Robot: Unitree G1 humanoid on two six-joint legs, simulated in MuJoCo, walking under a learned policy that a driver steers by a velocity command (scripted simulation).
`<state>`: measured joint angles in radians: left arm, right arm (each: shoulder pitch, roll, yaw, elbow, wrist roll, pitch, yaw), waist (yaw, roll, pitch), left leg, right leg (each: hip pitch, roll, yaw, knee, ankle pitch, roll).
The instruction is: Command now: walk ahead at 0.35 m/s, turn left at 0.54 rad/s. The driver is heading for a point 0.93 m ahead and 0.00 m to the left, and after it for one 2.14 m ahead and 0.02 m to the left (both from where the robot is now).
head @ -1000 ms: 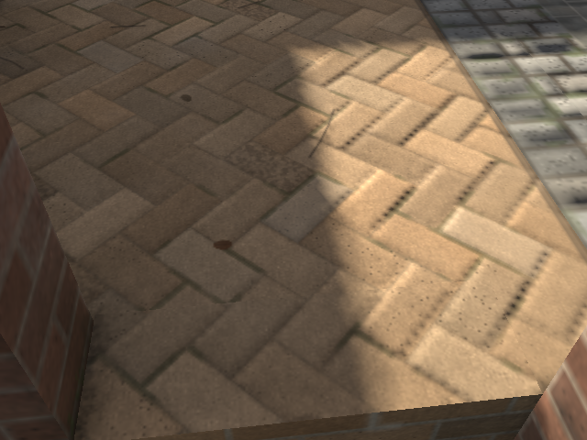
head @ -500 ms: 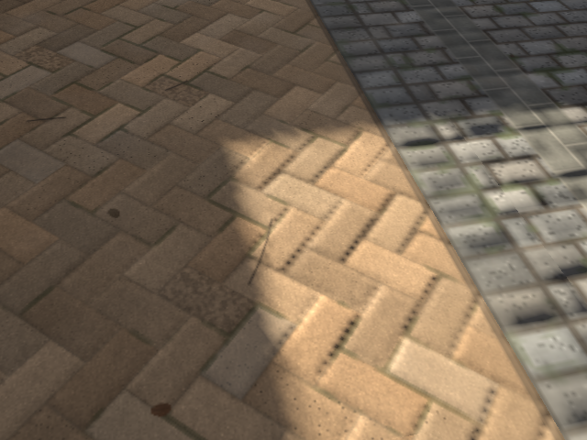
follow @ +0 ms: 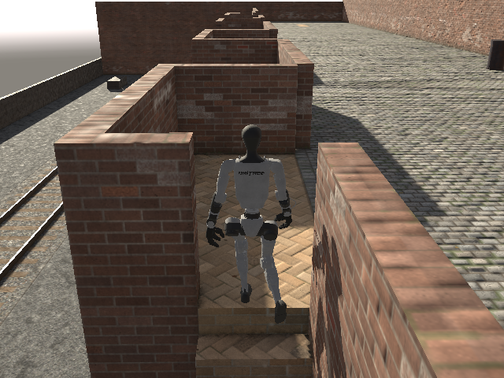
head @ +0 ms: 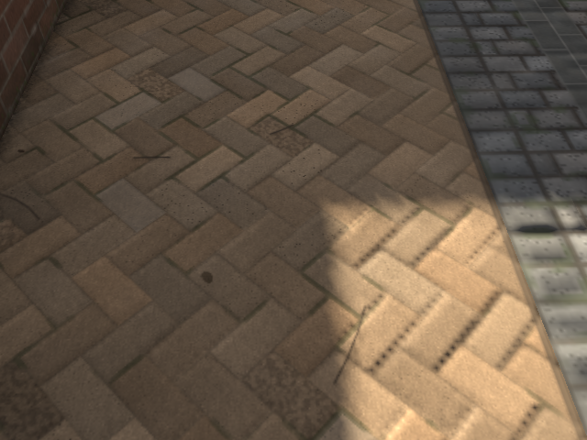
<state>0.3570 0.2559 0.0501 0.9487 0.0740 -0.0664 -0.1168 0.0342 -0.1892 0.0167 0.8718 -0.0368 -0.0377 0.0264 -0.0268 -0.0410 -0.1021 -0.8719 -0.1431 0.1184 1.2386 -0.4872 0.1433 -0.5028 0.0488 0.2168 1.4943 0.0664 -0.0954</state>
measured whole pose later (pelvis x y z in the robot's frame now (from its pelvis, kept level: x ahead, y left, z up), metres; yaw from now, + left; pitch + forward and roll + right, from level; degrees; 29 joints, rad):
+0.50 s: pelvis +0.22 -0.04 +0.11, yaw +14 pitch +3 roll +0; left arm 0.00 0.18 0.00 0.72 0.06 -0.04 -0.06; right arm 0.48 -0.17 0.00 0.93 -0.01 -0.15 0.08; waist -0.09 0.00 -0.07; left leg -0.06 -0.14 -0.27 0.47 -0.43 0.09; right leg -0.61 -0.08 0.00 0.66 -0.08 0.01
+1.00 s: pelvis +0.46 -0.02 +0.11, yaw +17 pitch +3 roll -4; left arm 0.36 0.25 0.05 0.91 -0.03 -0.08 0.01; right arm -0.01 -0.25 -0.05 0.69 0.02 -0.06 0.04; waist 0.08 0.04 0.02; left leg -0.63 0.09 -0.03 0.59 -0.01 0.04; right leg 0.02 0.07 -0.11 0.23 -0.29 -0.02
